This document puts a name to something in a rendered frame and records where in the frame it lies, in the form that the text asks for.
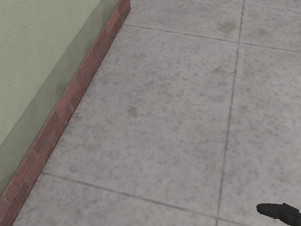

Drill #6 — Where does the robot right hand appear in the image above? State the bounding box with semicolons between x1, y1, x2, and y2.
256;202;301;226

